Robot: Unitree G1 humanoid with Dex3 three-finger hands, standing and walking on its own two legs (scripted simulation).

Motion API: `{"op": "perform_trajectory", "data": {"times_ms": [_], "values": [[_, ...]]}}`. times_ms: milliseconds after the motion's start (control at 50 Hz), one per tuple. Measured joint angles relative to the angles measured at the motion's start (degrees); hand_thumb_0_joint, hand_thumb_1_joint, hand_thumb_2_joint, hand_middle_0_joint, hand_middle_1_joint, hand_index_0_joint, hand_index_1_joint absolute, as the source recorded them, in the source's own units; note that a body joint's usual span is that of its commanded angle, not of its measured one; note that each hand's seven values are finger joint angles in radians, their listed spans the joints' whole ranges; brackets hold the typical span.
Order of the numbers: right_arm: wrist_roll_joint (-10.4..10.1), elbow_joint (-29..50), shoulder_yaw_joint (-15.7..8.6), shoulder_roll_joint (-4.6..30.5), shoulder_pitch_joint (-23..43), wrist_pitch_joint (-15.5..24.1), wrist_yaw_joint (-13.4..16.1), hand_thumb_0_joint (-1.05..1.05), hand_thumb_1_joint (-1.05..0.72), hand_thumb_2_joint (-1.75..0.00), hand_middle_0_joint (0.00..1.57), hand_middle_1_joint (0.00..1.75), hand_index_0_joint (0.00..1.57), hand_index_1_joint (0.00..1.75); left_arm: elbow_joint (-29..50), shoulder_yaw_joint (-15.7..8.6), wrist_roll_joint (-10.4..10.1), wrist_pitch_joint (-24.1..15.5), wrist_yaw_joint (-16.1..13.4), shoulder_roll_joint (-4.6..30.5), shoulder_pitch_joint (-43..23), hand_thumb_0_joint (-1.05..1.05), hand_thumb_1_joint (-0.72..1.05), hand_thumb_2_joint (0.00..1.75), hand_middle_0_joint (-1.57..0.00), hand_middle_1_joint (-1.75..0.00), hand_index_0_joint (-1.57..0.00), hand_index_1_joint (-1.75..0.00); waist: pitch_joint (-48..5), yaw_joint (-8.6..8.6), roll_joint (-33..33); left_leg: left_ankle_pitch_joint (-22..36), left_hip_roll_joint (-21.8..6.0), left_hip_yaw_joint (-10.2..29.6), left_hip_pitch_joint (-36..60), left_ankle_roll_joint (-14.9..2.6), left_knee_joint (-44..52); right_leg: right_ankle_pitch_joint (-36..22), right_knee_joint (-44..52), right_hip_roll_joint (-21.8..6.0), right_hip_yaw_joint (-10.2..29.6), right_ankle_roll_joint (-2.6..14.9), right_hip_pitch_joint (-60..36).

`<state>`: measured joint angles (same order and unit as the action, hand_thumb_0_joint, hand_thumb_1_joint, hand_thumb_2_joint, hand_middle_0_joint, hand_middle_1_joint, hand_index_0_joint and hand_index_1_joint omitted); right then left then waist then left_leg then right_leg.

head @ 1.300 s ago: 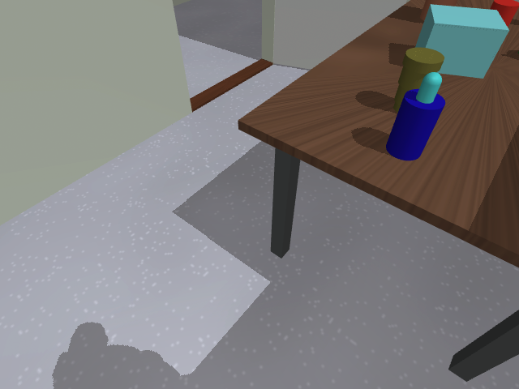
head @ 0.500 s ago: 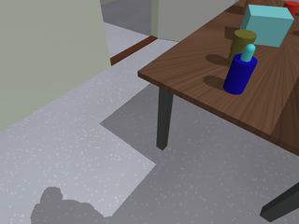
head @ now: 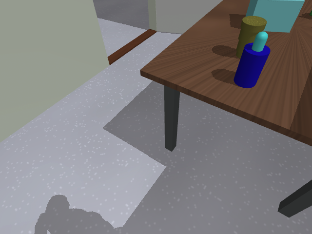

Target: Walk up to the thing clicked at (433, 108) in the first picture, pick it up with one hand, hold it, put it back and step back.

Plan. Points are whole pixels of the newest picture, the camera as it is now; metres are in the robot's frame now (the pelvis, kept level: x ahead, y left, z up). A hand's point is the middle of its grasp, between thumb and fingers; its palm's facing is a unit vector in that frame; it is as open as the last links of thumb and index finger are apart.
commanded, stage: walk up
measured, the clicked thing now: (253, 59) +0.71 -0.34 +0.05
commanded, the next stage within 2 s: none
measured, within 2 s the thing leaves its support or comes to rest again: neither
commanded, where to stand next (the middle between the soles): +0.26 +0.10 m, yaw -22 degrees
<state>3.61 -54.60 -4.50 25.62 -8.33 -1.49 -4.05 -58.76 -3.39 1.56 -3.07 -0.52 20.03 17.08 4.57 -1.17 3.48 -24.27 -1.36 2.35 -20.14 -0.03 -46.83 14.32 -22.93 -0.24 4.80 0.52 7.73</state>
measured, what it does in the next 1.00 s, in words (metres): walks ahead, turning right: left foot, then right foot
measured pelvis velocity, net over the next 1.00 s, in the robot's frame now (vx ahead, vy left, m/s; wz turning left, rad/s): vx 0.21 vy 0.15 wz -0.36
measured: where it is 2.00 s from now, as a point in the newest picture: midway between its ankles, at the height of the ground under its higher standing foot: outside the picture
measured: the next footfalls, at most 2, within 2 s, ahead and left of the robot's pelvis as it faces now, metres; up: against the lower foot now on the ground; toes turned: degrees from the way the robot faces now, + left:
left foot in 0.12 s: +0.14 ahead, +0.20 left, +0.00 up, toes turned -2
right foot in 0.52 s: +0.25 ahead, -0.03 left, +0.00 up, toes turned -12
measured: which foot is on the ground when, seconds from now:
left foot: up 0.00-0.10, down 0.12-0.56, up 0.58-0.82, down 0.84-1.00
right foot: down 0.00-0.14, up 0.16-0.50, down 0.52-0.86, up 0.88-1.00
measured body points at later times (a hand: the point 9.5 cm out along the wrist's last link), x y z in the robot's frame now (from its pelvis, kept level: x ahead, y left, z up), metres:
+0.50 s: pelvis +0.14 +0.10 -0.01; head +0.16 +0.07 +0.43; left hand +0.29 +0.41 -0.10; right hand +0.09 -0.21 -0.14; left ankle +0.10 +0.20 -0.74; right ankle +0.20 -0.03 -0.73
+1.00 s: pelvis +0.21 +0.15 -0.03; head +0.27 +0.17 +0.41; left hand +0.43 +0.41 -0.16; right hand +0.18 -0.18 -0.11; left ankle +0.29 +0.26 -0.74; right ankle +0.16 +0.00 -0.67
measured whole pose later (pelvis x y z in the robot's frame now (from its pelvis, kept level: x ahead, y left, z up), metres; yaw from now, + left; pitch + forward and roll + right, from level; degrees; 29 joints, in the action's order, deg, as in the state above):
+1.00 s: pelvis +0.21 +0.15 -0.03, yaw -20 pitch -3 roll -1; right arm 1.0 -47.3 -2.3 21.2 -12.8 1.2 1.4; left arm -45.7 -3.3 0.8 3.4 -0.7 25.8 9.9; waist 9.6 -0.2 -5.0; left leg -20.3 -4.3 -2.2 -20.5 0.8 -43.8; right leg 29.0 -70.4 5.0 9.2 1.1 29.5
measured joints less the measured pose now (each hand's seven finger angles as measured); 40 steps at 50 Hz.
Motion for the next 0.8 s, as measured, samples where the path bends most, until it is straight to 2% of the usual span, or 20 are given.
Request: {"op": "perform_trajectory", "data": {"times_ms": [80,120,140,180,220,260,320,400,480,540,560,580,620,660,720,800], "values": [[0.27,2.68,-1.32,1.46,-1.66,-0.42,-0.9,0.01,-0.9,-0.9,0.2,0.3,0.2,0.3,1.82,-0.95,0.18,0.38,-0.18,2.14,2.8,0.01,0.9,0.9,-0.2,-0.3,-0.21,-0.3,1.37,-0.09,0.12,-0.87,-2.42,1.41,-2.04,0.46,4.17,2.96,-3.15,-1.41,1.46,-2.06,-0.19],[0.21,3.85,-2.01,1.67,-2.67,-0.26,-1.13,0.01,-0.9,-0.9,0.2,0.3,0.2,0.3,2.56,-1.3,0.24,0.95,-0.24,3.4,3.59,0.01,0.9,0.9,-0.2,-0.3,-0.21,-0.3,1.58,0.15,-0.39,3.34,-2.83,0.79,-0.95,0.82,8.81,6.11,-7.24,-2.52,2.32,-2.91,0.72],[0.2,4.39,-2.29,1.32,-3.02,0.12,-1.07,0.01,-0.9,-0.9,0.2,0.3,0.2,0.3,2.85,-1.49,0.35,1.38,-0.41,4.24,3.75,0.01,0.9,0.9,-0.2,-0.3,-0.21,-0.3,1.92,0.21,-1.7,8.92,-1.9,-0.55,-0.45,1.17,9.22,8.65,-11.15,-3.61,3.48,-1.84,1.93],[0.34,5.5,-2.29,-0.05,-3.63,0.92,-0.67,0.01,-0.9,-0.9,0.2,0.3,0.2,0.3,2.8,-1.69,0.24,2.32,-1.31,5.35,3.57,0.01,0.9,0.9,-0.2,-0.3,-0.21,-0.3,2.26,0.42,-3.91,8.08,-0.76,-3.51,-0.17,0.89,6.4,14.15,-24.49,-3.15,5.48,0.28,7.02],[-0.22,5.82,-1.72,-1.44,-4.59,0.78,-0.62,0.01,-0.9,-0.9,0.2,0.3,0.2,0.3,2.72,-1.11,-0.14,2.71,-1.68,5.63,3.09,0.01,0.91,0.9,-0.2,-0.3,-0.21,-0.3,1.64,1.66,-4.07,6.12,-0.85,-4.72,1.36,-0.18,6.74,14.96,-35.63,-1.11,2.55,1.36,12.06],[-0.62,5.92,-1.0,-2.57,-6.22,0.48,-0.46,0.01,-0.9,-0.9,0.2,0.3,0.2,0.3,3.24,-0.54,-0.67,2.1,-1.15,5.72,2.37,0.01,0.91,0.9,-0.2,-0.3,-0.21,-0.3,0.87,2.65,-3.81,6.14,-0.84,-5.48,4.06,-1.25,9.8,12.44,-40.7,-0.19,-1.38,1.39,15.47],[-1.27,6.1,0.02,-3.43,-8.96,1.19,-0.09,0.01,-0.9,-0.9,0.2,0.3,0.2,0.3,4.79,-0.3,-1.12,0.74,0.12,5.68,1.62,0.01,0.91,0.9,-0.2,-0.3,-0.21,-0.3,-0.11,3.5,-3.64,7.21,-0.05,-7.07,8.13,-1.98,15.06,8.37,-38.72,-0.37,-4.43,0.9,18.19],[-1.77,6.42,0.65,-3.14,-11.63,2.33,0.21,0.01,-0.9,-0.9,0.2,0.3,0.21,0.3,7.05,-0.09,-0.82,0.29,1.64,5.15,0.08,0.01,0.91,0.9,-0.2,-0.3,-0.21,-0.3,0.2,4.28,-3.09,6.46,1.45,-9.19,11.99,-2.85,18.38,6.5,-27.95,-1.41,-4.9,0.16,18.34],[-1.77,7.05,0.83,-1.98,-12.64,2.21,0.59,0.01,-0.9,-0.9,0.2,0.3,0.21,0.3,8.75,0.43,-0.46,0.04,1.98,4.04,-1.42,0.01,0.91,0.9,-0.2,-0.3,-0.21,-0.3,1.15,4.96,-1.74,3.07,1.89,-11.44,13.97,-2.8,17.17,3.39,-18.05,-1.94,-5.36,0.76,16.66],[-2.2,7.57,0.97,-1.65,-12.75,1.47,1.31,0.01,-0.9,-0.9,0.2,0.3,0.21,0.3,9.67,0.65,-0.31,-0.48,1.23,3.21,-2.8,0.01,0.91,0.9,-0.2,-0.3,-0.21,-0.3,2.16,5.36,-0.14,-1.81,0.57,-12.08,13.82,-2.26,11.65,-3.13,-12.57,-0.23,-5.99,1.3,13.37],[-2.47,7.34,0.99,-1.64,-12.28,1.08,1.66,0.01,-0.9,-0.9,0.2,0.3,0.2,0.3,9.98,0.7,-0.25,-0.67,0.86,2.59,-3.65,0.01,0.91,0.9,-0.2,-0.3,-0.21,-0.3,2.98,5.35,1.25,-3.03,-0.88,-11.36,12.82,-2.21,7.72,-2.64,-13.02,0.92,-6.59,1.21,12.76],[-2.69,7.16,1.17,-2.09,-11.62,0.56,1.98,0.01,-0.9,-0.9,0.2,0.3,0.2,0.3,10.79,0.79,-0.3,-0.87,0.53,2.33,-4.15,0.01,0.91,0.9,-0.2,-0.3,-0.21,-0.3,3.48,4.98,1.47,-3.72,-0.89,-9.73,10.79,-1.9,2.12,-1.39,-13.96,1.42,-6.53,1.18,12.68],[-2.52,7.29,2.02,-3.23,-10.13,-0.4,2.47,0.01,-0.9,-0.9,0.2,0.3,0.2,0.3,12.45,1.15,-0.73,-1.05,-0.02,2.23,-4.47,0.01,0.91,0.9,-0.2,-0.3,-0.21,-0.3,3.81,3.3,-0.29,-8.68,1.43,-6.94,6.23,-1.05,-8.65,0.38,-15.35,1.15,-4.5,1.51,12.84],[-2.6,7.67,2.48,-3.6,-8.58,-0.52,2.74,0.01,-0.9,-0.9,0.2,0.3,0.2,0.3,13.27,1.62,-1.18,-0.8,-0.51,1.7,-4.6,0.01,0.91,0.9,-0.2,-0.3,-0.21,-0.3,4.06,2.4,-1.27,-9.69,1.87,-4.9,2.11,-0.58,-14.85,0.49,-14.36,0.87,-3.03,1.53,11.94],[-2.89,8.61,2.62,-3.15,-6.65,0.12,3.08,0.01,-0.9,-0.9,0.2,0.3,0.2,0.3,13.89,2.44,-1.14,-0.24,-0.99,1.02,-4.34,0.01,0.9,0.9,-0.2,-0.3,-0.21,-0.3,4.03,1.77,-1.75,-6.62,-0.02,-2.74,-1.92,-0.3,-14.11,0.51,-13.46,0.74,-1.44,0.82,11.21],[-3.38,9.14,2.03,-2.14,-4.37,1.23,3.62,0.01,-0.9,-0.9,0.2,0.3,0.2,0.3,14.43,3.02,-0.43,1.27,-0.69,1.03,-4.55,0.01,0.9,0.9,-0.2,-0.3,-0.21,-0.3,4.32,1.16,-2.51,-1.67,-1.74,-1.69,-2.6,0.06,-3.63,2.42,-16.48,0.75,0.57,-0.47,12.48]]}}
